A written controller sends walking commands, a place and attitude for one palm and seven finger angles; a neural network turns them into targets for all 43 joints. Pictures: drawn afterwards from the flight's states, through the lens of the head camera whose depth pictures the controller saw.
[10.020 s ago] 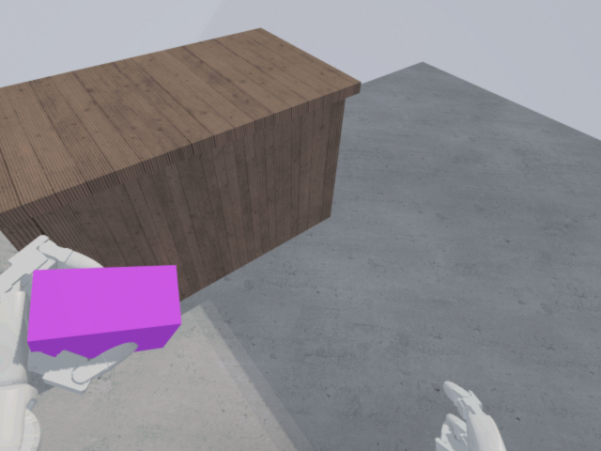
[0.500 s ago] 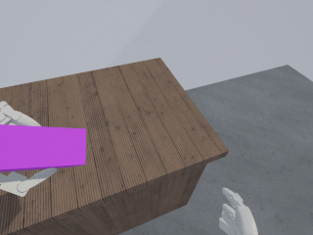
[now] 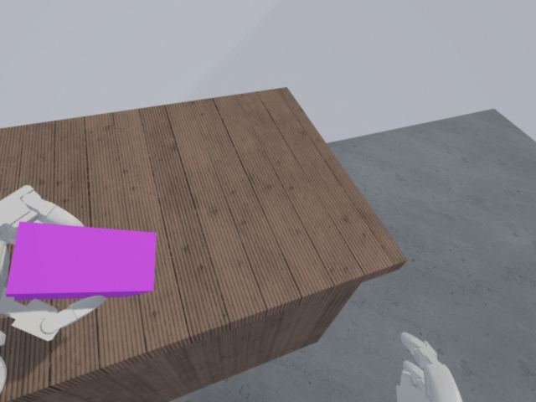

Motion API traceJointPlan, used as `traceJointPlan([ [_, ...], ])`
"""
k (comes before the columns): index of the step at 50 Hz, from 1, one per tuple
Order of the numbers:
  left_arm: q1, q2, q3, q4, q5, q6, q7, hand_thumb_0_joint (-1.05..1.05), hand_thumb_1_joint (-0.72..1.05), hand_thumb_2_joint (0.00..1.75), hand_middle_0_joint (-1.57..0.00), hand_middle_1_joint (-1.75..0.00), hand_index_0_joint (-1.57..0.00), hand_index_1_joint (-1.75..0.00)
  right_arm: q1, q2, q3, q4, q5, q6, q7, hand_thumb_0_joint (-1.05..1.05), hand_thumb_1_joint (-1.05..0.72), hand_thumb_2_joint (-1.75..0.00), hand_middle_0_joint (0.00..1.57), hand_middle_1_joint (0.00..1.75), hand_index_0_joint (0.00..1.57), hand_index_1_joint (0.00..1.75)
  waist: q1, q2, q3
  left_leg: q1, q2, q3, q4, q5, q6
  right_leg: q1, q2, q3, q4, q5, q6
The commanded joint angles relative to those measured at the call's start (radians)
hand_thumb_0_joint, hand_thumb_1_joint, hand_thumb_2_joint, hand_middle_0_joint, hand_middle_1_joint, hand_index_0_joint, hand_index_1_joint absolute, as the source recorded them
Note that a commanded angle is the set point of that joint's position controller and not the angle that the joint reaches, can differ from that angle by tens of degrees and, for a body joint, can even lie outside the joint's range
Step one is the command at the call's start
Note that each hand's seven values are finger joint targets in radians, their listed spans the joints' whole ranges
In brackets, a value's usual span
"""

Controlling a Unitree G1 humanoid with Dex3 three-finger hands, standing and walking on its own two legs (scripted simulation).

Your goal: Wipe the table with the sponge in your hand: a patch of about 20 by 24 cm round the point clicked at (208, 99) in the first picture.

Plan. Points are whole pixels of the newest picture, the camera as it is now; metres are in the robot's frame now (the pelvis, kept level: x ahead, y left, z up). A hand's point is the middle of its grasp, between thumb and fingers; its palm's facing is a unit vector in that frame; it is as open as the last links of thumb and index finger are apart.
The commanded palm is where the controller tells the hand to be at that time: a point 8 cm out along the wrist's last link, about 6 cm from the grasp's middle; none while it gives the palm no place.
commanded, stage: come to a stop and stand still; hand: left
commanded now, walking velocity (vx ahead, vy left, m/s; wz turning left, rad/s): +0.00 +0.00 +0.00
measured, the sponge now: (103, 266) +0.24 +0.21 +0.13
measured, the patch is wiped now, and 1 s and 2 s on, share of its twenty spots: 0.00 0.00 0.00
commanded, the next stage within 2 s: look again from close up in 0.40 s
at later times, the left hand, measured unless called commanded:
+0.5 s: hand (20, 272) +0.21 +0.27 +0.16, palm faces +0.37 -0.85 -0.38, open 10.3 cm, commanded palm +0.15 +0.30 +0.18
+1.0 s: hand (41, 282) +0.20 +0.25 +0.16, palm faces +0.33 -0.86 -0.39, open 10.3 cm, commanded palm +0.15 +0.28 +0.18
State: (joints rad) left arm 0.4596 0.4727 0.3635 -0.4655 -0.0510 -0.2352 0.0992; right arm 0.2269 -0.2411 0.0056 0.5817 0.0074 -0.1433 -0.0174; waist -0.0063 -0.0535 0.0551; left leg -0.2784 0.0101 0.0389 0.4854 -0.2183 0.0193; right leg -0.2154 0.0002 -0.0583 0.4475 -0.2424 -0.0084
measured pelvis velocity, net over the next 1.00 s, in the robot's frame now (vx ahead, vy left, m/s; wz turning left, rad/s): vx -0.02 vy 0.01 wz -0.02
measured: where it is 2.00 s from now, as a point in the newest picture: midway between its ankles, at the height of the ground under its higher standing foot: outside the picture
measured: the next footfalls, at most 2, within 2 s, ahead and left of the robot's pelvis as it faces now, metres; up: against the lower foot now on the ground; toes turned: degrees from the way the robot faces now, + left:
none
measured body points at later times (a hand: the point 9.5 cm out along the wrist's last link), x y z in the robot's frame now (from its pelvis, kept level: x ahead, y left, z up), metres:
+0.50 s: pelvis -0.02 +0.02 +0.00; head +0.01 +0.04 +0.45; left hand +0.18 +0.31 +0.18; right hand +0.17 -0.18 -0.06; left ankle +0.02 +0.10 -0.74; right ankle +0.00 -0.11 -0.74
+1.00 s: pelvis -0.02 +0.01 +0.00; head +0.00 +0.02 +0.45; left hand +0.18 +0.29 +0.18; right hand +0.16 -0.23 -0.07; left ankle +0.02 +0.10 -0.74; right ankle +0.00 -0.11 -0.74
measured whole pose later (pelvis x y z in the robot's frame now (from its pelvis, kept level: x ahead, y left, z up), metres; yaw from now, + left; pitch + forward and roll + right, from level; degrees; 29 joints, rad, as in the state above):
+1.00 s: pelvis -0.02 +0.01 +0.00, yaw -1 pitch +0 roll -1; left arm 0.46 0.38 0.33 -0.46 -0.06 -0.17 0.10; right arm 0.21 -0.22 0.03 0.58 0.02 -0.13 -0.05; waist 0.01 -0.01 0.02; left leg -0.26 0.02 0.05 0.44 -0.18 0.03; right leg -0.19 0.01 -0.05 0.37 -0.18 0.00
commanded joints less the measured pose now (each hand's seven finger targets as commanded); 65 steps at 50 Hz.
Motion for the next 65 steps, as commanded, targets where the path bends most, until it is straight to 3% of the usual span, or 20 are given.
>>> traceJointPlan([
  [1, -0.093, 0.161, 0.172, -0.221, -0.03, -0.069, 0.038, 0.0, 0.1, 1.3, -1.2, -1.6, -1.2, -1.6, -0.075, -0.126, -0.043, -0.154, 0.004, -0.05, -0.013, 0.0, -0.9, -0.9, 0.2, 0.3, 0.2, 0.3, 0.041, 0.129, -0.21, 0.113, 0.076, -0.118, -0.072, 0.265, -0.002, 0.057, -0.093, 0.058, -0.036, 0.244, -0.016],
  [4, -0.099, 0.086, 0.089, -0.259, -0.02, -0.064, 0.031, 0.0, 0.1, 1.3, -1.2, -1.6, -1.2, -1.6, -0.099, -0.124, -0.042, -0.146, 0.01, -0.069, -0.006, 0.0, -0.9, -0.9, 0.2, 0.3, 0.2, 0.3, 0.04, 0.194, -0.224, 0.179, 0.087, -0.122, -0.09, 0.275, -0.004, 0.02, -0.08, 0.055, -0.014, 0.206, -0.015],
  [7, -0.127, 0.047, 0.046, -0.267, 0.004, -0.055, 0.024, 0.0, 0.1, 1.3, -1.2, -1.6, -1.2, -1.6, -0.084, -0.129, -0.042, -0.142, -0.001, -0.069, -0.006, 0.0, -0.9, -0.9, 0.2, 0.3, 0.2, 0.3, 0.031, 0.159, -0.193, 0.161, 0.115, -0.137, -0.116, 0.244, -0.011, 0.002, -0.068, 0.041, -0.022, 0.154, -0.009],
  [9, -0.146, 0.083, 0.084, -0.238, 0.014, -0.036, 0.033, 0.0, 0.1, 1.3, -1.2, -1.6, -1.2, -1.6, -0.106, -0.12, -0.037, -0.138, 0.004, -0.065, -0.01, 0.0, -0.9, -0.9, 0.2, 0.3, 0.2, 0.3, 0.033, 0.148, -0.197, 0.176, 0.115, -0.14, -0.132, 0.204, -0.023, -0.009, -0.064, 0.054, -0.018, 0.124, -0.007],
  [10, -0.147, 0.04, 0.055, -0.214, 0.015, -0.036, 0.028, 0.0, 0.1, 1.3, -1.2, -1.6, -1.2, -1.6, -0.095, -0.114, -0.03, -0.14, -0.006, -0.056, -0.013, 0.0, -0.9, -0.9, 0.2, 0.3, 0.2, 0.3, 0.031, 0.121, -0.174, 0.142, 0.12, -0.143, -0.144, 0.173, -0.024, -0.008, -0.061, 0.045, -0.033, 0.117, -0.006],
  [14, -0.186, 0.116, 0.131, -0.178, 0.017, -0.016, 0.031, 0.0, 0.1, 1.3, -1.2, -1.6, -1.2, -1.6, -0.117, -0.106, -0.024, -0.152, 0.0, -0.039, -0.024, 0.0, -0.9, -0.9, 0.2, 0.3, 0.2, 0.3, 0.031, 0.135, -0.147, 0.111, 0.117, -0.144, -0.182, 0.015, -0.031, -0.011, -0.063, 0.074, -0.057, 0.057, -0.009],
  [15, -0.19, 0.046, 0.076, -0.182, 0.013, -0.023, 0.022, 0.0, 0.1, 1.3, -1.2, -1.6, -1.2, -1.6, -0.108, -0.095, -0.015, -0.157, -0.008, -0.033, -0.024, 0.0, -0.9, -0.9, 0.2, 0.3, 0.2, 0.3, 0.029, 0.133, -0.138, 0.08, 0.116, -0.147, -0.193, -0.023, -0.028, 0.0, -0.058, 0.059, -0.064, 0.061, -0.008],
  [17, -0.201, 0.067, 0.087, -0.204, 0.009, -0.022, 0.02, 0.0, 0.1, 1.3, -1.2, -1.6, -1.2, -1.6, -0.106, -0.094, -0.016, -0.171, -0.003, -0.036, -0.026, 0.0, -0.9, -0.9, 0.2, 0.3, 0.2, 0.3, 0.026, 0.162, -0.138, 0.074, 0.115, -0.143, -0.193, -0.044, -0.024, 0.006, -0.065, 0.07, -0.073, 0.057, -0.011],
  [24, -0.119, 0.09, 0.11, -0.262, 0.008, -0.011, 0.023, 0.0, 0.1, 1.3, -1.2, -1.6, -1.2, -1.6, -0.125, -0.097, -0.013, -0.176, -0.001, -0.043, -0.026, 0.0, -0.9, -0.9, 0.2, 0.3, 0.2, 0.3, 0.03, 0.17, -0.203, 0.127, 0.104, -0.13, -0.156, 0.062, -0.025, 0.036, -0.07, 0.075, -0.083, 0.111, -0.016],
  [25, -0.097, 0.042, 0.071, -0.239, 0.003, -0.014, 0.018, 0.0, 0.1, 1.3, -1.2, -1.6, -1.2, -1.6, -0.115, -0.089, -0.007, -0.176, -0.009, -0.038, -0.026, 0.0, -0.9, -0.9, 0.2, 0.3, 0.2, 0.3, 0.029, 0.14, -0.19, 0.104, 0.105, -0.126, -0.158, 0.046, -0.017, 0.034, -0.069, 0.065, -0.096, 0.111, -0.013],
  [29, -0.083, 0.096, 0.124, -0.202, 0.001, -0.002, 0.023, 0.0, 0.1, 1.3, -1.2, -1.6, -1.2, -1.6, -0.118, -0.098, -0.015, -0.173, 0.004, -0.036, -0.035, 0.0, -0.9, -0.9, 0.2, 0.3, 0.2, 0.3, 0.025, 0.118, -0.165, 0.109, 0.101, -0.126, -0.156, 0.027, -0.017, 0.01, -0.077, 0.083, -0.115, 0.092, -0.013],
  [30, -0.086, 0.047, 0.082, -0.189, -0.004, -0.005, 0.016, 0.0, 0.1, 1.3, -1.2, -1.6, -1.2, -1.6, -0.106, -0.093, -0.012, -0.17, 0.0, -0.032, -0.036, 0.0, -0.9, -0.9, 0.2, 0.3, 0.2, 0.3, 0.02, 0.111, -0.151, 0.088, 0.102, -0.126, -0.157, 0.02, -0.013, 0.01, -0.076, 0.075, -0.121, 0.091, -0.011],
  [34, -0.099, 0.091, 0.113, -0.192, -0.003, 0.001, 0.021, 0.0, 0.1, 1.3, -1.2, -1.6, -1.2, -1.6, -0.121, -0.103, -0.018, -0.17, 0.01, -0.035, -0.044, 0.0, -0.9, -0.9, 0.2, 0.3, 0.2, 0.3, 0.021, 0.123, -0.145, 0.102, 0.096, -0.125, -0.151, 0.008, -0.008, -0.001, -0.082, 0.094, -0.135, 0.077, -0.014],
  [35, -0.094, 0.046, 0.072, -0.185, -0.007, -0.004, 0.015, 0.0, 0.1, 1.3, -1.2, -1.6, -1.2, -1.6, -0.108, -0.099, -0.016, -0.169, 0.006, -0.033, -0.043, 0.0, -0.9, -0.9, 0.2, 0.3, 0.2, 0.3, 0.02, 0.106, -0.145, 0.09, 0.096, -0.12, -0.147, 0.003, -0.002, 0.006, -0.079, 0.082, -0.14, 0.079, -0.012],
  [41, -0.096, 0.07, 0.077, -0.24, -0.006, -0.008, 0.02, 0.0, 0.1, 1.3, -1.2, -1.6, -1.2, -1.6, -0.11, -0.104, -0.023, -0.172, 0.01, -0.046, -0.045, 0.0, -0.9, -0.9, 0.2, 0.3, 0.2, 0.3, 0.02, 0.143, -0.155, 0.094, 0.088, -0.116, -0.132, 0.019, 0.003, 0.019, -0.085, 0.093, -0.142, 0.095, -0.015],
  [47, -0.074, 0.067, 0.094, -0.186, -0.018, 0.001, 0.018, 0.0, 0.1, 1.3, -1.2, -1.6, -1.2, -1.6, -0.105, -0.1, -0.025, -0.164, 0.008, -0.041, -0.049, 0.0, -0.9, -0.9, 0.2, 0.3, 0.2, 0.3, 0.016, 0.086, -0.138, 0.102, 0.105, -0.123, -0.142, 0.006, -0.001, -0.011, -0.073, 0.094, -0.152, 0.073, -0.012],
  [59, -0.136, 0.082, 0.09, -0.264, -0.018, 0.02, 0.015, 0.0, 0.1, 1.3, -1.2, -1.6, -1.2, -1.6, -0.131, -0.082, -0.023, -0.18, 0.007, -0.03, -0.033, 0.0, -0.9, -0.9, 0.2, 0.3, 0.2, 0.3, 0.02, 0.175, -0.168, 0.136, 0.154, -0.139, -0.168, 0.01, -0.001, -0.009, -0.044, 0.072, -0.1, 0.086, -0.007],
  [60, -0.133, 0.046, 0.059, -0.271, -0.022, 0.018, 0.01, 0.0, 0.1, 1.3, -1.2, -1.6, -1.2, -1.6, -0.127, -0.077, -0.019, -0.181, 0.001, -0.026, -0.032, 0.0, -0.9, -0.9, 0.2, 0.3, 0.2, 0.3, 0.019, 0.171, -0.164, 0.123, 0.158, -0.139, -0.163, 0.013, 0.004, -0.005, -0.041, 0.066, -0.104, 0.097, -0.006],
  [64, -0.085, 0.097, 0.115, -0.262, -0.032, 0.031, 0.013, 0.0, 0.1, 1.3, -1.2, -1.6, -1.2, -1.6, -0.127, -0.078, -0.026, -0.187, 0.007, -0.017, -0.032, 0.0, -0.9, -0.9, 0.2, 0.3, 0.2, 0.3, 0.017, 0.162, -0.18, 0.138, 0.155, -0.122, -0.128, 0.086, -0.002, -0.001, -0.05, 0.078, -0.104, 0.136, -0.011],
  [65, -0.086, 0.052, 0.08, -0.262, -0.037, 0.031, 0.007, 0.0, 0.1, 1.3, -1.2, -1.6, -1.2, -1.6, -0.12, -0.072, -0.025, -0.185, 0.007, -0.013, -0.031, 0.0, -0.9, -0.9, 0.2, 0.3, 0.2, 0.3, 0.013, 0.157, -0.171, 0.122, 0.157, -0.117, -0.119, 0.084, 0.001, 0.001, -0.048, 0.072, -0.107, 0.139, -0.009],
])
